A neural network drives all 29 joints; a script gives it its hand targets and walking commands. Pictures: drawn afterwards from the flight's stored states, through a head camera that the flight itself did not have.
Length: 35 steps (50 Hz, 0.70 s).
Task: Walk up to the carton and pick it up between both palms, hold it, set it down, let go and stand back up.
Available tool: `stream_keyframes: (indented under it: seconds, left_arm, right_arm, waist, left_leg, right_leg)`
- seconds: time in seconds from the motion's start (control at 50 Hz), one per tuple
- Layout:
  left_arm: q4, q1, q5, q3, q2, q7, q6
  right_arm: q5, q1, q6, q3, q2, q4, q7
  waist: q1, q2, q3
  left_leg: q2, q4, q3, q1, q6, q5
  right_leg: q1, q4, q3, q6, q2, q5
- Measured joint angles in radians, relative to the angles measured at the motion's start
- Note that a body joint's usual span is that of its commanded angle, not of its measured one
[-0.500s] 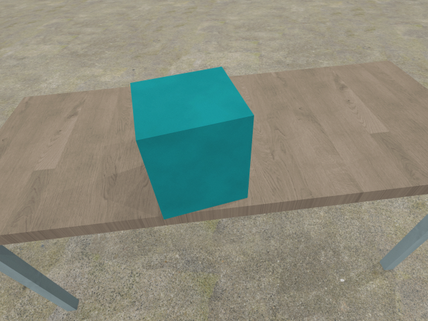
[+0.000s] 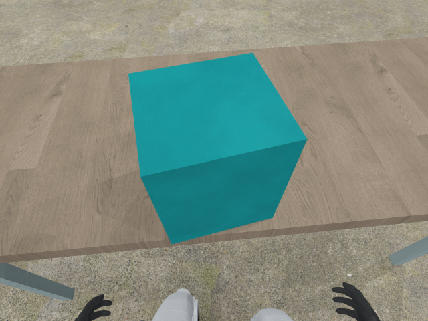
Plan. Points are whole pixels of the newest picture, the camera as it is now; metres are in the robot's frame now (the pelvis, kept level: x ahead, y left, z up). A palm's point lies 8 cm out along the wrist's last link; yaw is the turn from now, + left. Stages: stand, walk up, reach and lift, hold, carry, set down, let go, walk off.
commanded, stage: walk up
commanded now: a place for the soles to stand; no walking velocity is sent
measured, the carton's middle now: (209, 154) +0.38 +0.05 +0.08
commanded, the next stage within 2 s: none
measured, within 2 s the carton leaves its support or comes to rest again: neither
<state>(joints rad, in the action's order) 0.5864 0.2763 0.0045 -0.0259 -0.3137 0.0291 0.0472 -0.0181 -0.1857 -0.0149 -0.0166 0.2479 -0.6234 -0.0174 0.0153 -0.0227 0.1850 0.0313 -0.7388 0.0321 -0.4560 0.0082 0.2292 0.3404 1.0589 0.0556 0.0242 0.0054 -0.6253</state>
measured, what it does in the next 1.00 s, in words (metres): steps on the spot: right foot, then left foot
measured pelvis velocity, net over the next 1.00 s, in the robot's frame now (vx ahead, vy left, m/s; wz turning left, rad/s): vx -0.04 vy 0.00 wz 0.12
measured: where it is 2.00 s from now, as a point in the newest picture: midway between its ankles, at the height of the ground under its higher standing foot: outside the picture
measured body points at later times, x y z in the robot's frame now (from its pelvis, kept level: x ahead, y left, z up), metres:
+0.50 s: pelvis -0.02 +0.01 +0.01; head +0.01 +0.01 +0.46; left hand +0.13 +0.28 -0.08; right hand +0.13 -0.24 -0.09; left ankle +0.00 +0.11 -0.70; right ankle -0.01 -0.13 -0.71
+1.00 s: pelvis -0.04 +0.00 +0.03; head -0.03 +0.00 +0.48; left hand +0.03 +0.28 -0.08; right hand +0.12 -0.25 -0.08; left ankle +0.00 +0.11 -0.70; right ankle -0.01 -0.13 -0.70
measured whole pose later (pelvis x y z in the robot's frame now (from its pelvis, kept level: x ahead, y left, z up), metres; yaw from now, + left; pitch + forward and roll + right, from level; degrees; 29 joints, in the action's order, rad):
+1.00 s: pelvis -0.04 +0.00 +0.03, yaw +7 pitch -1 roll -1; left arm 0.67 0.32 0.01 -0.03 -0.29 -0.01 -0.01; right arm -0.01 -0.26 -0.01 -0.04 0.26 -0.66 0.02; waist 0.01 0.02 0.03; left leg -0.05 -0.58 -0.10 -0.32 0.01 0.23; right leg 0.25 0.56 -0.08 0.01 0.04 -0.29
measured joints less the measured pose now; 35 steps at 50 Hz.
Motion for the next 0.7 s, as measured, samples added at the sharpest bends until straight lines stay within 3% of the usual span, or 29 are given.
stream_keyframes:
  seconds: [0.08, 0.14, 0.18, 0.24, 0.32, 0.38, 0.42, 0.48, 0.7]
  left_arm:
    - [0.005, -0.057, -0.006, -0.005, -0.002, 0.0, 0.009]
    - [0.006, -0.073, -0.003, -0.01, 0.003, -0.01, -0.008]
    - [0.017, -0.077, 0.007, -0.007, 0.022, -0.019, -0.018]
    - [0.025, -0.058, 0.01, -0.006, 0.029, -0.024, -0.018]
    - [0.016, -0.061, 0.022, -0.005, 0.037, -0.021, -0.019]
    - [-0.004, -0.074, 0.018, -0.008, 0.024, -0.025, -0.014]
    - [-0.001, -0.095, 0.009, -0.013, 0.005, -0.029, -0.011]
    - [-0.001, -0.093, -0.003, -0.004, 0.015, -0.027, -0.012]
    - [0.051, -0.046, 0.0, 0.007, 0.032, -0.034, -0.044]
  right_arm:
    - [-0.012, 0.024, -0.016, -0.006, 0.016, 0.023, -0.01]
    - [-0.009, 0.031, -0.03, -0.013, 0.044, 0.019, -0.006]
    - [0.003, 0.031, -0.038, -0.021, 0.067, 0.006, 0.0]
    - [0.007, 0.008, -0.049, -0.035, 0.078, -0.006, -0.001]
    - [0.01, -0.015, -0.038, -0.048, 0.091, -0.011, -0.001]
    - [0.012, -0.018, -0.017, -0.041, 0.074, -0.007, 0.004]
    - [0.007, -0.01, 0.0, -0.028, 0.036, -0.015, 0.009]
    - [0.013, -0.023, 0.007, -0.008, 0.015, -0.017, 0.015]
    - [0.022, -0.019, 0.004, -0.004, 0.009, -0.019, 0.031]
  waist:
    - [-0.028, -0.012, 0.0]
    - [-0.032, -0.003, -0.007]
    - [-0.036, 0.039, -0.007]
    - [-0.018, 0.04, -0.052]
    - [-0.012, 0.068, -0.084]
    - [-0.013, 0.072, -0.088]
    - [-0.007, 0.015, -0.066]
    - [-0.009, 0.011, -0.082]
    - [-0.003, -0.004, -0.141]
  left_leg:
    - [0.012, 0.013, -0.011, -0.018, -0.01, -0.018]
    - [0.025, -0.011, -0.023, -0.041, -0.027, -0.017]
    - [0.039, -0.039, -0.058, -0.045, -0.028, 0.003]
    - [-0.019, -0.161, -0.085, -0.044, -0.013, 0.214]
    - [-0.063, -0.242, -0.089, 0.005, -0.012, 0.294]
    - [-0.048, -0.04, -0.058, 0.107, -0.015, 0.191]
    - [-0.084, 0.018, -0.027, 0.134, 0.008, 0.11]
    - [-0.082, 0.039, -0.038, 0.128, 0.03, 0.102]
    - [-0.076, 0.154, -0.077, 0.169, 0.022, 0.028]
  right_leg:
    - [0.03, -0.056, -0.023, 0.004, -0.009, 0.006]
    - [-0.014, -0.253, -0.048, -0.016, -0.01, 0.182]
    - [-0.031, -0.265, -0.074, -0.033, -0.034, 0.21]
    - [-0.028, -0.254, -0.059, -0.043, -0.017, 0.186]
    - [-0.037, -0.283, -0.066, -0.032, 0.004, 0.199]
    - [-0.024, -0.283, -0.07, -0.012, 0.013, 0.205]
    - [-0.018, -0.267, -0.044, -0.003, 0.052, 0.205]
    - [-0.035, -0.337, -0.041, -0.009, 0.035, 0.236]
    - [-0.106, -0.497, -0.079, 0.003, 0.029, 0.337]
